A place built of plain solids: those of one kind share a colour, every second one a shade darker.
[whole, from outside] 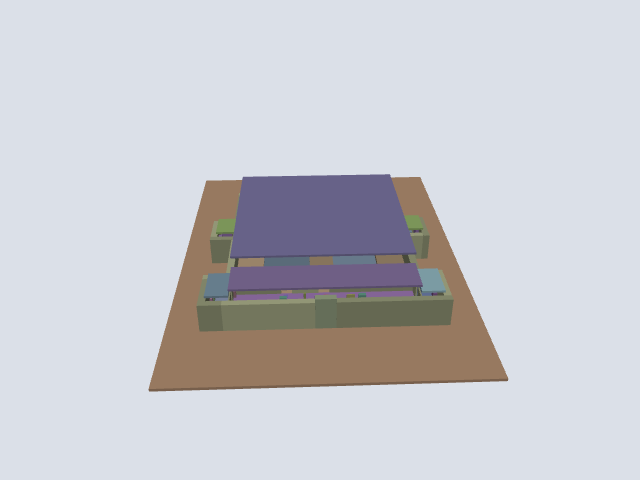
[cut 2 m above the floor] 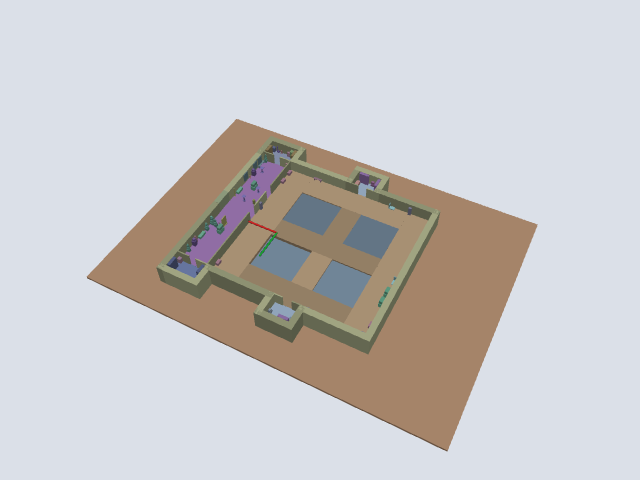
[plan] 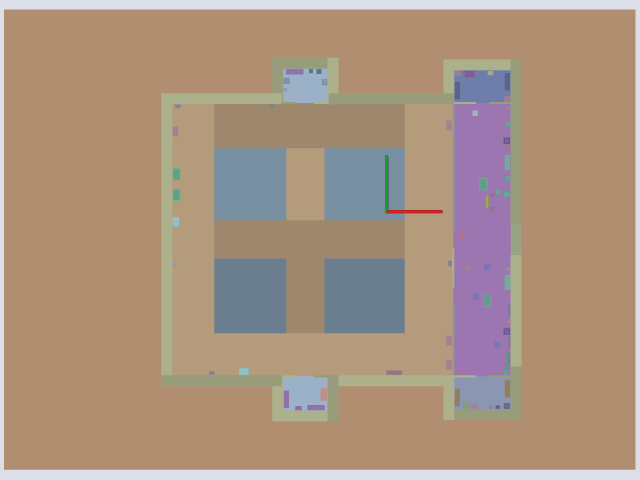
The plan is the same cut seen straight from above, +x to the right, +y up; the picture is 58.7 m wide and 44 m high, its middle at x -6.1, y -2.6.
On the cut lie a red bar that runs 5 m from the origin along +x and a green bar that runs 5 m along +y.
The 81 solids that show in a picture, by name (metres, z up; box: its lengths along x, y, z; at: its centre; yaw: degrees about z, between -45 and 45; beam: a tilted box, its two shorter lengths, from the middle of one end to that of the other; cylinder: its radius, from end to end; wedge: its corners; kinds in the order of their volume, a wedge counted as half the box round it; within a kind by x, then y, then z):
{
 "ground_under_all_1": {"box": [57.88, 42.21, 0.4], "at": [-6.13, -2.57, -1.6]},
 "wall_1": {"box": [1.0, 26.85, 4.17], "at": [-20.14, -2.57, 0.64]},
 "wall_2": {"box": [11.06, 1.0, 4.17], "at": [-15.11, -15.5, 0.64]},
 "wall_3": {"box": [11.06, 1.0, 4.17], "at": [-15.11, 10.36, 0.64]},
 "wall_4": {"box": [1.0, 4.25, 4.17], "at": [-9.97, -17.12, 0.64]},
 "wall_5": {"box": [1.0, 4.25, 4.17], "at": [-9.97, 11.98, 0.64]},
 "wall_6": {"box": [1.48, 0.2, 4.17], "at": [-8.93, 9.96, 0.64]},
 "wall_7": {"box": [1.4, 0.2, 4.17], "at": [-8.89, -15.1, 0.64]},
 "wall_8": {"box": [6.05, 1.0, 4.17], "at": [-7.44, -18.75, 0.64]},
 "wall_9": {"box": [6.05, 1.0, 4.17], "at": [-7.44, 13.61, 0.64]},
 "wall_10": {"box": [1.4, 0.2, 4.17], "at": [-5.99, 9.96, 0.64]},
 "wall_11": {"box": [1.48, 0.2, 4.17], "at": [-5.95, -15.1, 0.64]},
 "wall_12": {"box": [1.0, 4.25, 4.17], "at": [-4.91, -17.12, 0.64]},
 "wall_13": {"box": [1.0, 4.25, 4.17], "at": [-4.91, 11.98, 0.64]},
 "wall_14": {"box": [11.51, 1.0, 4.17], "at": [0.46, -15.5, 0.64]},
 "wall_15": {"box": [11.51, 1.0, 4.17], "at": [0.46, 10.36, 0.64]},
 "wall_16": {"box": [1.0, 4.1, 4.17], "at": [5.71, -17.05, 0.64]},
 "wall_17": {"box": [1.0, 4.1, 4.17], "at": [5.71, 11.9, 0.64]},
 "wall_18": {"box": [0.2, 6.73, 4.17], "at": [6.11, -11.83, 0.64]},
 "wall_19": {"box": [0.2, 3.67, 4.17], "at": [6.11, -5.13, 0.64]},
 "wall_20": {"box": [0.2, 11.85, 4.17], "at": [6.11, 4.13, 0.64]},
 "wall_21": {"box": [2.18, 0.2, 4.17], "at": [7.1, -15.1, 0.64]},
 "wall_22": {"box": [2.18, 0.2, 4.17], "at": [7.1, 9.96, 0.64]},
 "wall_23": {"box": [7.15, 1.0, 4.17], "at": [8.79, -18.6, 0.64]},
 "wall_24": {"box": [7.15, 1.0, 4.17], "at": [8.79, 13.46, 0.64]},
 "wall_25": {"box": [2.18, 0.2, 4.17], "at": [10.47, -15.1, 0.64]},
 "wall_26": {"box": [2.18, 0.2, 4.17], "at": [10.47, 9.96, 0.64]},
 "wall_27": {"box": [1.0, 4.9, 4.17], "at": [11.86, -16.64, 0.64]},
 "wall_28": {"box": [1.0, 12.03, 4.17], "at": [11.86, -9.98, 0.64]},
 "wall_29": {"box": [1.0, 12.03, 4.17], "at": [11.86, 4.84, 0.64]},
 "wall_30": {"box": [1.0, 4.9, 4.17], "at": [11.86, 11.51, 0.64]},
 "floor_gang_1": {"box": [3.95, 25.05, 1.45], "at": [-17.77, -2.57, -0.72]},
 "floor_gang_2": {"box": [3.5, 6.85, 1.45], "at": [-7.44, -7.72, -0.72]},
 "floor_gang_3": {"box": [3.5, 6.6, 1.45], "at": [-7.44, 2.5, -0.72]},
 "floor_gang_4": {"box": [17.45, 3.95, 1.45], "at": [-7.07, -13.12, -0.72]},
 "floor_gang_5": {"box": [17.45, 3.5, 1.45], "at": [-7.07, -2.54, -0.72]},
 "floor_gang_6": {"box": [17.45, 4.15, 1.45], "at": [-7.07, 7.88, -0.72]},
 "floor_gang_7": {"box": [4.45, 25.05, 1.45], "at": [3.88, -2.57, -0.72]},
 "step_tier_1": {"box": [6.6, 6.85, 1.45], "at": [-12.49, -7.72, -0.72]},
 "step_tier_2": {"box": [6.6, 6.6, 1.22], "at": [-12.49, 2.5, -0.84]},
 "step_tier_3": {"box": [7.35, 6.85, 1.27], "at": [-2.02, -7.72, -0.81]},
 "step_tier_4": {"box": [7.35, 6.6, 0.86], "at": [-2.02, 2.5, -1.02]},
 "floor_foyer_1": {"box": [5.35, 25.05, 1.45], "at": [8.79, -2.57, -0.72]},
 "ceil_hall_1": {"box": [25.85, 25.05, 0.3], "at": [-6.82, -2.57, 6.0]},
 "ceil_foyer_1": {"box": [5.35, 25.05, 0.3], "at": [8.79, -2.57, 4.35]},
 "floor_side_1": {"box": [4.25, 3.25, 1.45], "at": [-7.44, -16.72, -0.72]},
 "floor_side_2": {"box": [4.25, 3.25, 1.45], "at": [-7.44, 11.58, -0.72]},
 "floor_cloaks_1": {"box": [5.35, 3.1, 1.45], "at": [8.79, 11.51, -0.72]},
 "floor_store_1": {"box": [5.35, 3.1, 1.45], "at": [8.79, -16.64, -0.72]},
 "door_leaf_1": {"box": [0.97, 2.8, 4.72], "at": [11.88, -2.57, 0.91]},
 "ceil_side_1": {"box": [4.25, 3.25, 0.3], "at": [-7.44, -16.72, 3.4]},
 "ceil_side_2": {"box": [4.25, 3.25, 0.3], "at": [-7.44, 11.58, 3.4]},
 "ceil_cloaks_1": {"box": [5.35, 3.1, 0.3], "at": [8.79, 11.51, 3.4]},
 "ceil_store_1": {"box": [5.35, 3.1, 0.3], "at": [8.79, -16.64, 3.4]},
 "shelves_side_1": {"box": [0.5, 1.6, 2.0], "at": [-9.19, -17.2, 1.0]},
 "shelves_side_2": {"box": [1.6, 0.5, 2.0], "at": [-8.41, 12.82, 1.0]},
 "shelves_side_3": {"box": [1.6, 0.5, 2.0], "at": [-6.46, -17.96, 1.0]},
 "shelves_cloaks_1": {"box": [0.5, 1.6, 2.0], "at": [6.49, 11.11, 1.0]},
 "shelves_cloaks_2": {"box": [0.5, 1.6, 2.0], "at": [11.08, 11.9, 1.0]},
 "shelves_store_1": {"box": [0.5, 1.6, 2.0], "at": [6.49, -17.05, 1.0]},
 "shelves_store_2": {"box": [0.5, 1.6, 2.0], "at": [11.08, -16.25, 1.0]},
 "chest_1": {"box": [0.5, 0.9, 0.53], "at": [-19.36, 7.37, 0.26]},
 "chest_2": {"box": [0.5, 0.9, 0.53], "at": [5.72, -14.03, 0.26]},
 "chest_3": {"box": [0.5, 0.9, 0.53], "at": [5.72, -11.82, 0.26]},
 "chest_4": {"box": [0.5, 0.9, 0.53], "at": [5.72, 7.91, 0.26]},
 "cart_1": {"box": [0.58, 0.98, 0.58], "at": [-19.25, 1.53, 1.21]},
 "cart_2": {"box": [0.58, 0.98, 0.58], "at": [-19.25, 3.44, 1.21]},
 "cart_foyer_1": {"box": [0.58, 0.98, 0.58], "at": [8.88, 2.5, 1.21]},
 "cart_foyer_2": {"box": [0.58, 0.98, 0.58], "at": [9.19, -8.14, 1.21]},
 "bench_foyer_1": {"box": [0.5, 1.4, 0.46], "at": [11.08, -6.5, 0.22]},
 "bench_foyer_2": {"box": [0.5, 1.4, 0.46], "at": [11.08, 4.5, 0.22]},
 "fridge_store_1": {"box": [0.6, 0.6, 1.5], "at": [7.31, -17.77, 0.75]},
 "case_side_1": {"box": [0.6, 1.2, 0.66], "at": [-5.75, -16.75, 0.42]},
 "hamper_cloaks_1": {"box": [0.9, 0.6, 0.72], "at": [7.61, 12.62, 0.36]},
 "standee_foyer_1": {"box": [0.14, 1.13, 1.69], "at": [9.22, 0.92, 0.89]},
 "trolley_1": {"box": [0.6, 1.0, 0.06], "at": [-19.3, -0.99, 0.2]},
 "trolley_2": {"box": [1.0, 0.6, 0.06], "at": [-13.03, -14.66, 0.2]},
 "high_table_foyer_1": {"box": [0.6, 0.6, 0.05], "at": [8.22, -7.8, 1.0]},
 "high_table_foyer_2": {"box": [0.6, 0.6, 0.05], "at": [9.26, -5.09, 1.0]},
 "form_foyer_1": {"box": [0.4, 1.65, 0.05], "at": [11.13, -13.62, 0.43]},
 "form_1": {"box": [1.45, 0.4, 0.05], "at": [0.69, -14.76, 0.43]}
}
